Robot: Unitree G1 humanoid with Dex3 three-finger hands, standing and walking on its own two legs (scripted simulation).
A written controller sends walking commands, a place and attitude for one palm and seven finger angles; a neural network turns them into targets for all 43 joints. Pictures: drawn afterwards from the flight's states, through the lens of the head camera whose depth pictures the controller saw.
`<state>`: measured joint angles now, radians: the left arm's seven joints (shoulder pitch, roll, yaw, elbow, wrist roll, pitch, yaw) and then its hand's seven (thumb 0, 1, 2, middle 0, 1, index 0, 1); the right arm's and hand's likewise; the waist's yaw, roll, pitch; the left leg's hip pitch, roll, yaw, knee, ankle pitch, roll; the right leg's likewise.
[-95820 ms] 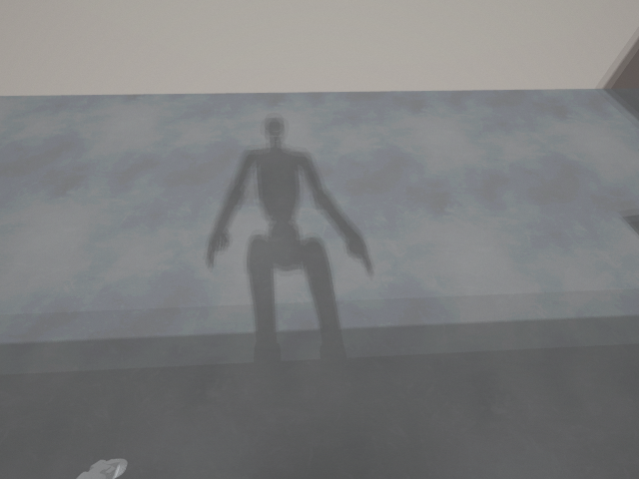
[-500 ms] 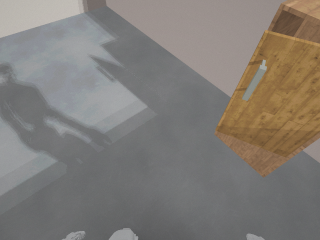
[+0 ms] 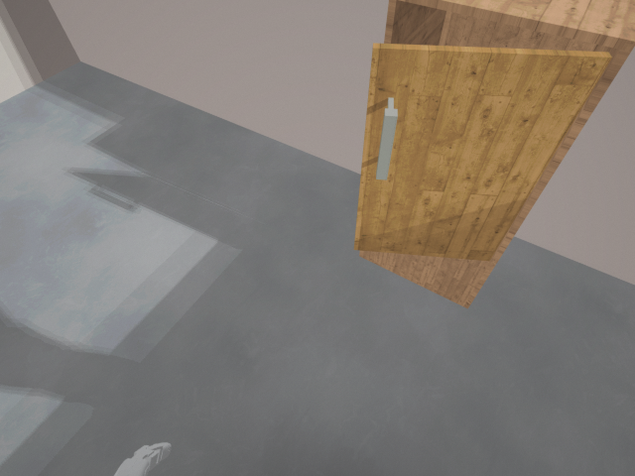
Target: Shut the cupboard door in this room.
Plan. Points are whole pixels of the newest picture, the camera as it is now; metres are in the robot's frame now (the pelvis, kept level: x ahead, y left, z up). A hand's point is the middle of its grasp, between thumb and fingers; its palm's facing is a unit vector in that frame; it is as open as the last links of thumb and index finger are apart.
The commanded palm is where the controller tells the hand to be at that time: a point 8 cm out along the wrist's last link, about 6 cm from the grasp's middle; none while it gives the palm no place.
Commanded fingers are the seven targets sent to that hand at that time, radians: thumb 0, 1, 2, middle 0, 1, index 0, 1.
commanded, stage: turn to face it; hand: left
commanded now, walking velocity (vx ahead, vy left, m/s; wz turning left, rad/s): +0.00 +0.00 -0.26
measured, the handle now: (386, 140) +0.71 -0.11 -0.02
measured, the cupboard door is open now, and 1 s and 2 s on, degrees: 25 25 25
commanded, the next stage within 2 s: take the last steps up to it in 0.12 s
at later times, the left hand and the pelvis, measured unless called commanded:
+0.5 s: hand out of the picture +0.13 +0.20 -0.16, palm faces -0.13 -0.98 -0.14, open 7.4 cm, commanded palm none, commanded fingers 0.00 0.90 0.90 -0.20 -0.30 -0.20 -0.30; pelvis +0.06 +0.01 +0.02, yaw -9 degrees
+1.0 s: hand (317, 350) +0.33 +0.02 -0.16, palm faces -0.27 -0.95 -0.17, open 7.3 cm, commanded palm none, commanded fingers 0.00 0.90 0.90 -0.20 -0.30 -0.20 -0.30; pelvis +0.19 -0.12 +0.01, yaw -13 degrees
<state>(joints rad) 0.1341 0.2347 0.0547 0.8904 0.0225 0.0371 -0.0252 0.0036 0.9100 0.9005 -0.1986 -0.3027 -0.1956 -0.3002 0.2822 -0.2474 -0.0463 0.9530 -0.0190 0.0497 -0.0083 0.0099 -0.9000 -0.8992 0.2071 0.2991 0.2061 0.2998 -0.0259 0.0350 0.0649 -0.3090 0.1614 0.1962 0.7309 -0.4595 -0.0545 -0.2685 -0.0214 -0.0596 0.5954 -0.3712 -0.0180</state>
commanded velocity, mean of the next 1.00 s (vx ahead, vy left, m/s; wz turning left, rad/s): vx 0.21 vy -0.11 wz -0.16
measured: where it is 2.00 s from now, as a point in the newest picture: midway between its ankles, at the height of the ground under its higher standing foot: (387, 471)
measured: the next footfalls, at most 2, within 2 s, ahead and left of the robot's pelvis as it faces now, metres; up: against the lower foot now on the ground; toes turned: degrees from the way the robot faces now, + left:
left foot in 0.34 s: +0.08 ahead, +0.12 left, +0.00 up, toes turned -1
right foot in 0.84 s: +0.23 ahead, -0.23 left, +0.00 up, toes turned -20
